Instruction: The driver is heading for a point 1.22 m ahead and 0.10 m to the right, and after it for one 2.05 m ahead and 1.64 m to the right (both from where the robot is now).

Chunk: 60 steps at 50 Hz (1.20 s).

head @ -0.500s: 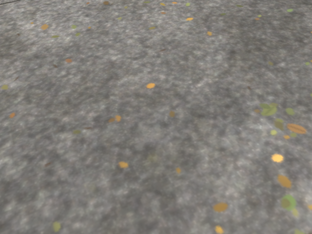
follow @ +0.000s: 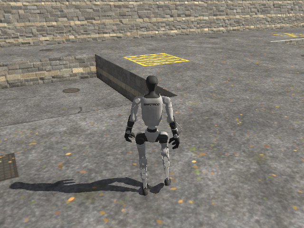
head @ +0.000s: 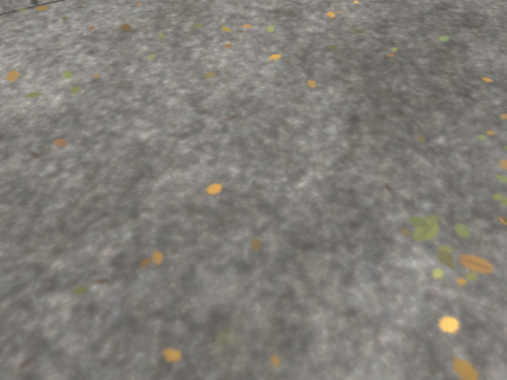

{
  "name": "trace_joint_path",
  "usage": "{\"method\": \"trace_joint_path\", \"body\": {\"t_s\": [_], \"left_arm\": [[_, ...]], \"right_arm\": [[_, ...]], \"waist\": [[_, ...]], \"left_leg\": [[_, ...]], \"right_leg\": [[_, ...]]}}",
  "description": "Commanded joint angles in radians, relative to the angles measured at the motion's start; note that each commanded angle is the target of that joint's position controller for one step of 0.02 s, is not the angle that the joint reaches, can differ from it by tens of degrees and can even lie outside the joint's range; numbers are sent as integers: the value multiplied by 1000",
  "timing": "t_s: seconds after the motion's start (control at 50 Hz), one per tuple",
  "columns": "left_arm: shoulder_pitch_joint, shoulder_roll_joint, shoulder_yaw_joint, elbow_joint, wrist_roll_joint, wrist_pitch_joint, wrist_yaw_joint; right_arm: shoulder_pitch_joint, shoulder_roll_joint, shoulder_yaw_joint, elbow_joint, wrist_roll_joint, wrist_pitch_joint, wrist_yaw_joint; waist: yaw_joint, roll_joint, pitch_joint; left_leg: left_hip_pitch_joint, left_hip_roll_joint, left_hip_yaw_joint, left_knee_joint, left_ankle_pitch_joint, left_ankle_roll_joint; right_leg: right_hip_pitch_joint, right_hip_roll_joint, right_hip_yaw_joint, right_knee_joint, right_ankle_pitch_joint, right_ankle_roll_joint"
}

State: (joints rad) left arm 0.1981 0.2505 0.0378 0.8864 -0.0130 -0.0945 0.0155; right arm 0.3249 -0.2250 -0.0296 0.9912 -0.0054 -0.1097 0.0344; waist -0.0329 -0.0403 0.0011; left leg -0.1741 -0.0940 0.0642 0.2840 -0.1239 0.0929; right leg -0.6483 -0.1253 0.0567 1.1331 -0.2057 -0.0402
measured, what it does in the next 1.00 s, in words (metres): walks ahead: right foot, then left foot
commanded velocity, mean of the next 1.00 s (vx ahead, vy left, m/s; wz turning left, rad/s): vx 0.49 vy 0.00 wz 0.00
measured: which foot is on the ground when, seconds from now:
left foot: down 0.00-0.32, up 0.34-0.84, down 0.86-1.00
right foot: up 0.00-0.28, down 0.30-0.86, up 0.88-1.00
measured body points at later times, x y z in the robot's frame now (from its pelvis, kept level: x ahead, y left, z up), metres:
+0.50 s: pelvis +0.27 -0.08 +0.00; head +0.29 -0.10 +0.45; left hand +0.33 +0.18 -0.12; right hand +0.36 -0.35 -0.14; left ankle +0.27 +0.08 -0.66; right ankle +0.29 -0.16 -0.74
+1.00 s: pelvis +0.54 -0.01 -0.01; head +0.57 +0.00 +0.44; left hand +0.57 +0.25 -0.15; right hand +0.67 -0.27 -0.13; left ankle +0.61 +0.07 -0.74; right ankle +0.44 -0.16 -0.65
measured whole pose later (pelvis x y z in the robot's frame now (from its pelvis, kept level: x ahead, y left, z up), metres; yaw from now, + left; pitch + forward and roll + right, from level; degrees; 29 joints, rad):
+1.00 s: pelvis +0.54 -0.01 -0.01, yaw +1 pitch +2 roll +0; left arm 0.30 0.25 0.05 0.97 -0.02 -0.10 0.01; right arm 0.16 -0.24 -0.05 0.90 0.00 -0.10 0.04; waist 0.00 -0.02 0.03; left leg -0.36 -0.03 0.06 0.47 -0.14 0.06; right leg -0.40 -0.04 0.03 1.19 -0.39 -0.04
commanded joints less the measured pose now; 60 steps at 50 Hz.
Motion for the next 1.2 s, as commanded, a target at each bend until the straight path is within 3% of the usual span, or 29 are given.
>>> {"method": "trace_joint_path", "body": {"t_s": [0.02, 0.1, 0.2, 0.24, 0.28, 0.3, 0.32, 0.34, 0.36, 0.38, 0.4, 0.44, 0.5, 0.56, 0.64, 0.76, 0.82, 0.84, 0.86, 0.88, 0.9, 0.92, 0.94, 0.96, 0.98, 1.02, 1.08, 1.16, 1.2], "left_arm": [[33, 42, 12, -43, 12, 6, 6], [-125, 29, 6, -83, 4, -5, -5], [-251, 41, 2, -132, -10, -14, -35], [-234, 61, 8, -140, -10, -23, -46], [-80, 108, 34, -100, -7, -30, -46], [114, 169, 63, -45, -4, -32, -39], [275, 287, 90, -19, 16, -28, -33], [310, 249, 80, -4, 12, -23, -39], [236, 172, 56, -17, 6, -25, -41], [141, 129, 42, -41, 5, -23, -40], [64, 100, 31, -53, 9, -22, -45], [22, 63, 20, -48, 18, -25, -53], [77, 95, 29, -11, 18, -31, -47], [128, 111, 33, 13, 17, -22, -29], [182, 125, 33, 37, 7, -14, -15], [258, 137, 42, 89, -3, 8, -5], [222, 159, 52, 88, -4, 21, -1], [199, 160, 51, 83, -3, 26, -1], [188, 136, 41, 73, 4, 29, -1], [237, 84, 20, 51, 28, 22, -4], [337, -30, -11, 63, 11, -3, -17], [243, 89, 17, 59, -20, -25, -20], [142, 132, 28, 22, -36, -35, -20], [99, 129, 31, 16, -25, -34, -11], [98, 114, 38, 18, -7, -24, -2], [167, 64, 38, 37, -1, 4, 4], [140, 44, 38, 22, 10, 25, 12], [9, 24, 25, -8, 15, 34, 8], [-35, 35, 25, -15, 11, 39, 5]], "right_arm": [[-39, -133, -22, -56, 2, -16, -20], [39, -160, -26, -39, 17, -4, -34], [114, -169, -31, -5, 26, 16, -36], [106, -181, -37, -3, 27, 27, -39], [67, -184, -37, -12, 24, 37, -39], [56, -150, -23, -27, 12, 39, -39], [129, -57, 8, -56, 0, 23, -34], [166, -29, 19, -42, 19, -4, -27], [89, -145, -10, -56, 42, -22, -23], [9, -165, -15, -80, 50, -27, -24], [-30, -152, -18, -85, 39, -22, -30], [-14, -118, -25, -81, 23, 6, -36], [-21, -89, -26, -88, 18, 29, -40], [-140, -86, -30, -129, 9, 30, -40], [-282, -66, -23, -168, 15, 22, -29], [-424, -74, -17, -226, 26, 8, 2], [-354, -110, -32, -219, 27, -2, 11], [-248, -139, -49, -188, 25, -3, 8], [-67, -190, -75, -132, 23, -2, 1], [108, -282, -98, -100, 10, 3, -9], [143, -292, -94, -84, 8, 6, -1], [102, -206, -72, -90, 18, 3, -1], [0, -169, -59, -111, 21, 1, -5], [-95, -143, -47, -132, 11, 0, -3], [-142, -121, -41, -137, 0, -3, 0], [-145, -89, -31, -115, -13, -7, 5], [-124, -124, -34, -85, -17, -7, -14], [-109, -145, -33, -64, -9, 15, -38], [-81, -155, -33, -43, -7, 24, -41]], "waist": [[46, 77, 53], [-10, 79, 54], [-49, 95, 82], [-26, 107, 71], [67, 115, -13], [143, 81, -139], [151, -127, -306], [141, -260, -393], [135, -160, -262], [109, -96, -164], [77, -22, -94], [25, -39, -43], [7, -23, -10], [30, -11, 19], [72, -18, 49], [102, -21, 99], [45, -49, 45], [-14, -54, -19], [-90, -34, -130], [-113, 134, -293], [-59, 350, -411], [-83, 238, -315], [-62, 184, -174], [-23, 92, -93], [15, 78, -51], [66, 102, -55], [86, 109, -46], [49, 113, -63], [27, 115, -69]], "left_leg": [[-93, 284, -217, -202, 66, 172], [-10, 267, -166, -186, 81, 127], [142, 324, -179, -117, 56, 113], [188, 350, -193, -64, 98, 98], [178, 310, -153, 114, 360, 65], [73, 248, -100, 353, 398, 33], [-291, 116, -19, 760, 78, -37], [-522, 30, -123, 974, -422, -51], [-616, 99, -186, 1064, -384, -29], [-617, 155, -160, 1046, -288, -16], [-572, 195, -138, 982, -207, -22], [-467, 235, -136, 884, -124, -32], [-483, 239, -120, 809, -52, -53], [-568, 240, -116, 646, 78, -72], [-529, 208, -83, 415, 231, -72], [-555, 182, -76, 265, 156, -40], [-392, 135, -37, 229, 54, -2], [-235, 97, -5, 215, 51, 19], [24, 104, -20, 229, 77, 51], [382, 335, -304, 254, 89, 141], [611, 498, -762, 77, -135, 267], [536, 461, -746, 19, -233, 215], [382, 434, -599, -1, -178, 170], [211, 405, -476, -23, 33, 154], [86, 371, -376, -34, 228, 144], [-14, 323, -244, -50, 482, 136], [-54, 302, -138, -55, 710, 148], [-39, 258, -56, -46, 681, 106], [-5, 268, -64, -39, 626, 105]], "right_leg": [[-31, -43, 3, -145, 152, 27], [-3, 1, -34, -424, 302, 36], [-2, 31, -44, -574, 226, 18], [46, 46, -51, -616, 147, -10], [271, 100, -96, -658, 106, -48], [538, 63, -51, -640, 129, -91], [941, -195, 325, -658, 93, -223], [1068, -296, 681, -820, -29, -309], [962, -262, 585, -836, -64, -256], [819, -223, 426, -848, -1, -216], [677, -176, 315, -886, 83, -196], [529, -110, 191, -951, 154, -171], [491, -92, 107, -991, 289, -190], [530, -89, 67, -1007, 334, -185], [549, -65, 11, -1028, 273, -156], [721, -132, 17, -966, 279, -147], [752, -140, 6, -858, 513, -121], [732, -109, -22, -737, 676, -103], [630, -52, -61, -526, 688, -72], [347, 38, -106, -163, 321, -29], [23, 199, -13, 108, -361, 11], [-85, 139, 81, 212, -359, -13], [-129, 86, 47, 203, -257, -29], [-70, 40, 19, 161, -166, -20], [1, 14, 14, 108, -128, -9], [123, 2, 9, 44, -114, 7], [122, 15, -14, -88, -29, 38], [185, 37, -41, -384, 165, 47], [214, 52, -43, -463, 205, 49]]}}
